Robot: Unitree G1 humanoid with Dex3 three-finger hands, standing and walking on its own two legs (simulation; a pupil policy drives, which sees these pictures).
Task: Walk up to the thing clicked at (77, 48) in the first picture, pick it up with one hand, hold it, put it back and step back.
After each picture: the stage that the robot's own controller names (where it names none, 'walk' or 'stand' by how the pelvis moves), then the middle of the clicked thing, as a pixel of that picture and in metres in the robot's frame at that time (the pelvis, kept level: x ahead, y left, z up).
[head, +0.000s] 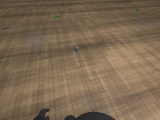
stand; (76, 49) +1.49 +0.37 -0.72
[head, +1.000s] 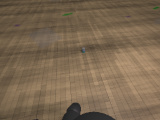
walk; (83, 50) +1.38 +0.30 -0.71
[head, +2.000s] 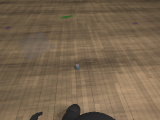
walk; (77, 67) +0.88 +0.28 -0.71
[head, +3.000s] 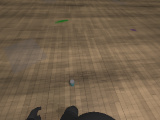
walk; (72, 83) +0.58 +0.24 -0.69
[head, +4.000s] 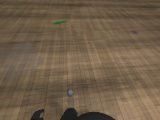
walk; (70, 93) +0.43 +0.21 -0.70
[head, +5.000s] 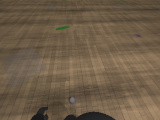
stand; (72, 101) +0.36 +0.20 -0.72
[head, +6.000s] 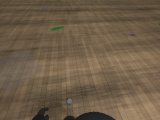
stand; (69, 102) +0.34 +0.22 -0.72
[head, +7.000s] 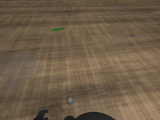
stand; (70, 101) +0.37 +0.22 -0.73
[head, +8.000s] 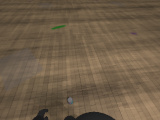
stand; (70, 100) +0.35 +0.22 -0.73
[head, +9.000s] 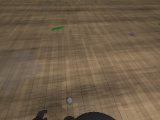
go down; (69, 101) +0.35 +0.22 -0.73
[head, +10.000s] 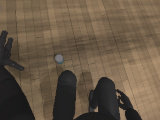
go down; (59, 59) +0.43 +0.26 -0.33
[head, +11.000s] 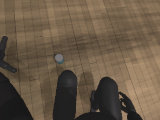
approach; (59, 59) +0.42 +0.27 -0.30
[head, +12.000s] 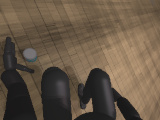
close in; (30, 56) +0.40 +0.31 -0.22
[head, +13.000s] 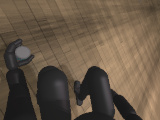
close; (22, 54) +0.39 +0.31 -0.22
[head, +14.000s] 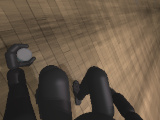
lift; (24, 56) +0.38 +0.30 -0.22
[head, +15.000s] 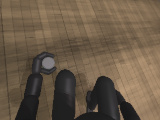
lift; (48, 64) +0.32 +0.29 -0.10
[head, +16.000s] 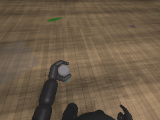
lift; (64, 73) +0.32 +0.18 +0.05
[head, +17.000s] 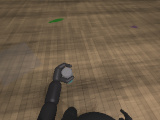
hold; (67, 75) +0.32 +0.17 +0.01
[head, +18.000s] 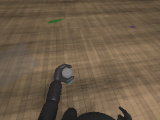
hold; (67, 76) +0.33 +0.17 +0.00
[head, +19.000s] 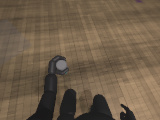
crouch; (62, 67) +0.38 +0.20 -0.05
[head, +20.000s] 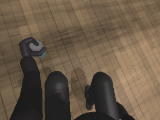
lower; (38, 49) +0.45 +0.30 -0.13
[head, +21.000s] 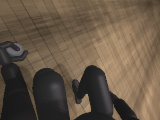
lower; (16, 52) +0.41 +0.32 -0.22
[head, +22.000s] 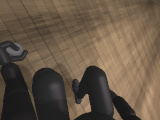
lower; (16, 52) +0.41 +0.32 -0.22
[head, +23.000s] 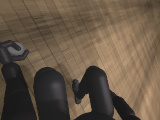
lower; (17, 52) +0.41 +0.32 -0.22
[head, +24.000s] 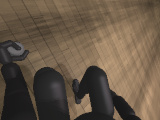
lower; (17, 52) +0.40 +0.32 -0.22
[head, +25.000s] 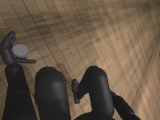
withdraw; (20, 52) +0.40 +0.30 -0.23
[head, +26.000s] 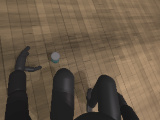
stand; (55, 58) +0.42 +0.27 -0.28
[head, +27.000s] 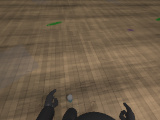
stand; (70, 98) +0.37 +0.19 -0.64
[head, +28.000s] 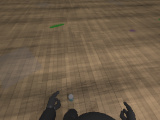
stand; (71, 97) +0.39 +0.21 -0.66
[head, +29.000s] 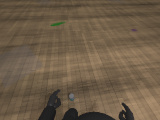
stand; (71, 97) +0.38 +0.20 -0.67
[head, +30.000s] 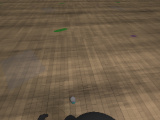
walk; (73, 100) +0.39 +0.20 -0.72
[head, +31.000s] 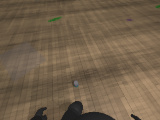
walk; (76, 84) +0.52 +0.21 -0.70
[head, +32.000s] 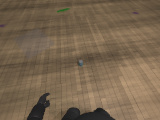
walk; (80, 63) +0.88 +0.19 -0.69
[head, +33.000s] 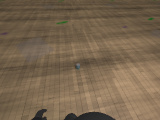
stand; (78, 66) +1.01 +0.24 -0.71
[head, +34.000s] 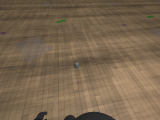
stand; (77, 65) +1.02 +0.26 -0.72
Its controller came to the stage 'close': yes
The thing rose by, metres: 0.71
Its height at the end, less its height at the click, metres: +0.00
